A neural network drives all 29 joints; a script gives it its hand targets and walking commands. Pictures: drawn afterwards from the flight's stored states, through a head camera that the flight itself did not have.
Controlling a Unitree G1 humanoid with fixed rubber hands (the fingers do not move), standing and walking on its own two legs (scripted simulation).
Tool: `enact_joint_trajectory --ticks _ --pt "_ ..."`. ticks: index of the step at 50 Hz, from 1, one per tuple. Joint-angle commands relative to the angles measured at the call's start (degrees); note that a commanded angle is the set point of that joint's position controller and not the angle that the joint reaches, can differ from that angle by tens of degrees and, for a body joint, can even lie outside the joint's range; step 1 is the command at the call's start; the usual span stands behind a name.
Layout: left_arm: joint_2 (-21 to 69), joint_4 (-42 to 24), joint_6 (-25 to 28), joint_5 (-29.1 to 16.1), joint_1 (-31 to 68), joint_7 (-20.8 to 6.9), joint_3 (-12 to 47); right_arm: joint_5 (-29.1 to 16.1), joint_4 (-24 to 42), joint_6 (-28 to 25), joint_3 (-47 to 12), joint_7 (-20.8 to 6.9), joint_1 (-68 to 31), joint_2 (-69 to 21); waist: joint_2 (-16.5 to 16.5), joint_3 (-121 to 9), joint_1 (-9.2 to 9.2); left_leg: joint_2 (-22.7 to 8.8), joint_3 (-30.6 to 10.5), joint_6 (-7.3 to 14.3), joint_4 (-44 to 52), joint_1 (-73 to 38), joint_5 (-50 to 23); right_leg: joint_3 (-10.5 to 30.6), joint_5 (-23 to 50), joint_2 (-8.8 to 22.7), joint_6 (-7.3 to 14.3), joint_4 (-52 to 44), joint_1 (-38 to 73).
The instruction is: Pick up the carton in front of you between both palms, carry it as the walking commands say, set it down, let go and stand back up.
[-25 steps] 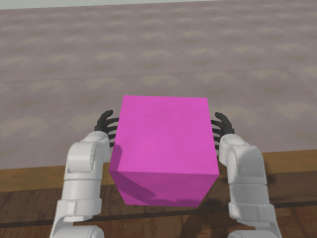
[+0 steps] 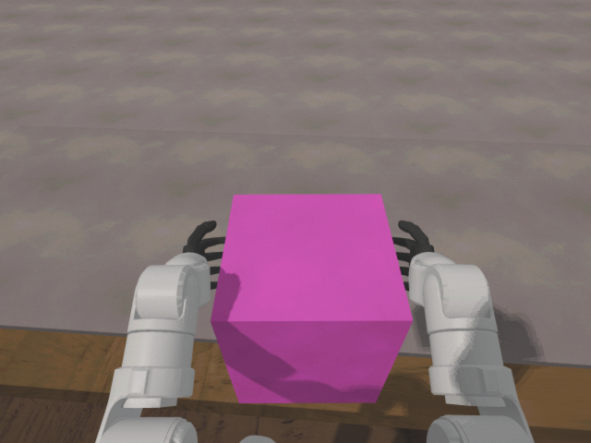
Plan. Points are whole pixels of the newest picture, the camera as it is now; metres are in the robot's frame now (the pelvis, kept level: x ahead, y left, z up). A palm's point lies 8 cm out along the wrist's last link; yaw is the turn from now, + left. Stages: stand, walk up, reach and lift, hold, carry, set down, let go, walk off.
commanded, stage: carry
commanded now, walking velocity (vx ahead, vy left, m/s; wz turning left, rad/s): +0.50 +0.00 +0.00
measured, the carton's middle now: (307, 302) +0.34 +0.03 +0.01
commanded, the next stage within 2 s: none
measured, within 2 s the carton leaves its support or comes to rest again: neither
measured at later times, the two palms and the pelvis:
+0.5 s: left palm (284, 174) +0.73 +0.11 -0.06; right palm (412, 188) +0.71 -0.18 -0.06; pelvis +0.38 +0.00 -0.15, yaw +0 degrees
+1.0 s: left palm (296, 143) +1.10 +0.12 -0.21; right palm (384, 148) +1.11 -0.18 -0.23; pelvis +0.77 -0.05 -0.29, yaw -1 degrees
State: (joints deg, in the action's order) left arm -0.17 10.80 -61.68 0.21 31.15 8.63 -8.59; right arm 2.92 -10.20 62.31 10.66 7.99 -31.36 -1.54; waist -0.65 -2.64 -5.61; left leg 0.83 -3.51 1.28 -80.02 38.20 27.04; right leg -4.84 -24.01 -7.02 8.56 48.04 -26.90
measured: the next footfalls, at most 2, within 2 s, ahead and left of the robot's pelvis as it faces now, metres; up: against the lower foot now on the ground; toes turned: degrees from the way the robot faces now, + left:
left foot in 0.26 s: +0.36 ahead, +0.06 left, -0.13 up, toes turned +1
right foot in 0.64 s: +0.68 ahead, -0.10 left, -0.26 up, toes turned -4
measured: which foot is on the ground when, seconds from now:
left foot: up 0.00-0.24, down 0.26-0.66, up 0.68-1.00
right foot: down 0.00-0.24, up 0.26-0.62, down 0.64-1.00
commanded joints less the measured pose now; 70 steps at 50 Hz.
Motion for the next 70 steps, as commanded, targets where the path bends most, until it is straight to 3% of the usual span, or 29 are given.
enact_joint_trajectory --ticks 1,4,9,12,13,14,16,18,19,21,23,28,30,32,33,34,36,39,42,46,50,52,54,55,56,58,59,63,70 --pt "66.4 -9.9 2.5 -29.1 45.9 -17.2 38.7 -16.1 6.7 -3.3 -31.3 -11.4 -33.5 -56.1 2.9 -20.7 2.47 -2.4 -0.1 0.1 9.2 7.8 -7.3 32.6 33.1 21.2 9.4 -13.9 18.8" --pt "67.9 -11.8 3.4 -30.0 43.7 -16.4 40.3 -17.3 12.5 -4.5 -34.3 -10.8 -36.0 -56.4 0.9 -22.0 -0.29 -0.7 2.7 2.5 24.1 12.6 -33.0 21.6 31.9 10.4 2.9 -1.0 25.7" --pt "64.6 -11.1 3.9 -27.7 34.8 -16.3 38.9 -17.5 16.0 -4.2 -37.3 -10.4 -33.5 -54.2 5.6 -19.3 -1.63 4.3 11.7 2.6 49.0 -13.8 -50.3 11.1 28.3 5.6 0.1 5.3 13.0" --pt "59.7 -10.0 3.2 -24.4 33.4 -15.8 37.8 -18.2 12.9 -2.6 -38.6 -11.4 -32.2 -52.8 1.3 -20.8 11.06 2.4 10.4 6.6 47.5 -38.7 -46.7 4.3 40.4 8.7 -5.1 29.2 -0.3" --pt "59.1 -8.7 2.6 -22.8 34.5 -15.7 37.4 -17.8 10.2 -2.2 -37.5 -12.0 -28.6 -50.7 -6.9 -18.4 18.70 -3.0 4.9 10.9 52.9 -42.8 -46.0 -0.1 16.5 4.3 -6.0 50.5 -6.5" --pt "56.7 -7.1 1.8 -21.4 32.8 -15.2 36.2 -18.3 7.9 -1.5 -36.6 -12.2 -28.1 -50.2 -8.4 -18.7 14.69 -10.1 -6.7 12.0 43.1 -51.5 -67.3 0.6 -14.3 -1.1 -7.8 55.7 -19.3" --pt "53.0 -8.2 0.3 -18.2 32.5 -14.0 31.0 -23.9 7.9 -0.8 -39.1 -13.0 -35.3 -52.7 -3.5 -24.7 10.85 -16.6 -24.4 18.3 39.9 -56.7 -48.4 11.0 -4.5 5.2 -5.2 44.6 -32.4" --pt "52.2 -6.7 -0.6 -14.4 33.5 -13.3 28.6 -29.0 6.9 -0.6 -41.5 -14.2 -40.3 -58.6 3.4 -19.6 9.78 -15.7 -27.9 18.3 43.8 -39.7 -35.5 10.0 -2.7 7.7 -7.6 30.4 -27.4" --pt "52.4 -5.1 -0.3 -13.0 33.1 -13.6 27.0 -30.0 6.1 -1.0 -40.9 -14.7 -43.2 -59.9 0.0 -19.8 10.01 -17.1 -29.6 19.6 46.1 -33.9 -34.1 10.3 -3.5 7.8 -8.4 25.5 -23.0" --pt "54.7 -4.6 0.6 -13.2 35.2 -14.3 27.3 -31.3 7.2 -2.1 -41.4 -15.6 -47.1 -62.6 -0.8 -19.0 10.10 -16.1 -27.0 19.0 46.2 -27.2 -29.7 9.0 4.0 8.3 -8.5 21.5 -19.2" --pt "57.5 -9.3 2.0 -15.6 38.3 -14.3 29.2 -32.9 10.8 -2.5 -42.7 -15.4 -49.3 -66.2 4.3 -17.6 11.49 -7.9 -17.4 12.8 34.9 -29.9 -25.5 8.6 28.2 9.4 -5.7 9.0 -23.7" --pt "55.6 -11.1 1.0 -15.4 38.5 -12.9 31.2 -30.8 7.1 -3.4 -40.6 -14.9 -39.0 -64.2 -4.5 -16.8 13.73 -2.2 -5.5 9.5 32.4 -20.7 -16.7 0.0 47.4 5.0 -5.4 -15.2 2.8" --pt "55.2 -10.2 0.8 -15.4 34.0 -13.2 30.8 -28.8 7.0 -3.3 -40.2 -14.6 -37.6 -62.6 -5.9 -19.1 8.55 -3.3 -0.1 8.0 20.2 -19.9 -24.8 -5.3 50.3 4.5 -4.5 -13.3 14.3" --pt "53.7 -8.7 0.4 -15.3 32.5 -13.9 31.5 -27.7 6.3 -2.8 -40.2 -14.3 -38.0 -61.4 3.8 -20.6 -3.32 -2.0 6.1 2.2 -6.7 -9.5 -33.6 -1.6 38.5 5.6 -1.2 -19.3 31.2" --pt "52.7 -7.6 -0.2 -15.9 32.1 -14.4 31.2 -25.6 4.6 -2.5 -38.6 -13.7 -37.4 -59.8 12.7 -18.1 -2.58 4.1 7.6 0.8 -22.7 1.2 7.7 6.2 48.6 13.0 0.4 -17.0 35.8" --pt "52.3 -5.1 -0.7 -17.3 31.4 -14.5 31.1 -23.7 3.5 -1.6 -36.2 -13.1 -32.7 -57.9 11.6 -23.1 3.08 3.7 -0.1 0.9 -22.8 12.4 10.7 21.3 59.9 21.3 3.3 -7.1 46.2" --pt "57.8 -5.0 0.0 -21.1 35.2 -15.1 34.5 -20.2 6.5 -0.9 -33.1 -12.2 -33.4 -54.2 6.4 -28.3 1.38 -0.3 -1.2 0.5 -15.8 20.1 5.1 39.3 18.7 26.8 12.4 -14.7 42.9" --pt "66.1 -10.3 1.4 -27.4 44.7 -16.3 38.5 -18.6 7.8 -1.9 -32.5 -11.8 -36.9 -57.2 0.0 -20.5 2.49 -3.6 -2.4 0.1 4.4 14.3 0.8 32.4 21.0 22.6 10.5 -13.8 23.1" --pt "67.4 -12.5 3.4 -27.7 43.4 -16.6 39.9 -17.7 10.0 -4.0 -34.2 -12.0 -33.3 -58.6 3.8 -21.9 2.92 -4.3 0.1 0.5 6.4 9.3 -15.6 28.5 30.9 23.0 9.3 -13.0 20.0" --pt "66.7 -15.6 4.3 -27.3 38.5 -15.8 41.0 -18.3 14.7 -4.8 -38.3 -11.3 -32.7 -57.7 3.9 -20.0 -1.71 -1.7 4.5 1.5 30.3 16.8 -34.2 17.1 25.7 12.1 4.1 -3.8 30.0" --pt "63.1 -16.6 4.5 -27.0 34.7 -15.9 42.1 -17.8 18.9 -4.5 -39.4 -10.6 -32.3 -53.1 3.7 -18.0 -3.50 1.1 10.9 2.1 53.7 -8.0 -55.6 9.4 19.1 7.5 1.7 0.0 18.9" --pt "60.4 -16.5 3.9 -26.7 32.5 -15.5 42.4 -17.0 19.5 -3.5 -38.6 -10.3 -30.5 -49.8 5.9 -17.7 -1.45 -0.1 10.5 3.3 58.1 -15.2 -57.1 8.6 20.5 8.5 0.7 5.5 19.5" --pt "57.4 -13.2 3.1 -25.0 31.3 -14.9 40.6 -16.8 16.7 -2.1 -37.1 -10.5 -28.1 -47.5 5.1 -19.0 6.04 -1.0 12.0 5.6 61.9 -29.6 -50.9 6.7 32.5 9.4 -0.9 19.9 15.3" --pt "55.5 -11.3 2.6 -23.9 31.6 -14.6 39.5 -16.2 14.0 -1.5 -35.8 -10.7 -26.7 -45.4 -2.6 -20.4 8.68 -4.6 10.4 7.0 57.4 -40.5 -52.3 1.9 15.9 5.9 -3.0 35.3 6.2" --pt "54.1 -11.2 1.7 -23.9 32.6 -14.3 38.7 -15.1 9.9 -0.9 -33.7 -10.5 -24.7 -43.4 -11.9 -26.5 7.13 -18.5 -5.5 12.3 39.7 -62.6 -75.5 3.8 -16.3 3.9 -6.3 47.2 -15.2" --pt "53.2 -8.8 -0.3 -21.7 30.2 -13.5 34.8 -16.8 6.2 -0.3 -33.4 -11.0 -23.6 -45.1 -9.6 -34.2 12.46 -24.8 -27.2 21.2 46.2 -69.3 -45.1 7.0 -13.2 6.4 -6.6 52.2 -29.4" --pt "55.1 -9.7 -0.5 -20.4 32.6 -13.6 34.6 -20.0 8.3 -0.6 -36.6 -11.9 -27.7 -51.4 -1.2 -30.1 11.45 -19.3 -27.2 17.1 51.6 -59.3 -30.1 7.1 -4.1 7.9 -5.5 42.1 -28.5" --pt "59.8 -12.6 1.1 -17.7 36.9 -13.6 34.6 -28.7 15.0 -2.1 -43.1 -14.6 -42.9 -61.9 -2.1 -24.8 8.03 -17.2 -18.3 15.5 53.3 -38.1 -28.0 7.1 0.3 10.8 -7.7 32.6 -23.0" --pt "59.8 -14.1 2.9 -16.4 32.3 -12.5 36.4 -29.2 15.1 -3.7 -43.9 -14.9 -37.0 -62.7 -6.4 -21.4 10.18 -10.3 -4.5 9.9 54.8 -40.7 -51.8 0.5 17.3 9.8 -6.2 1.6 -18.3"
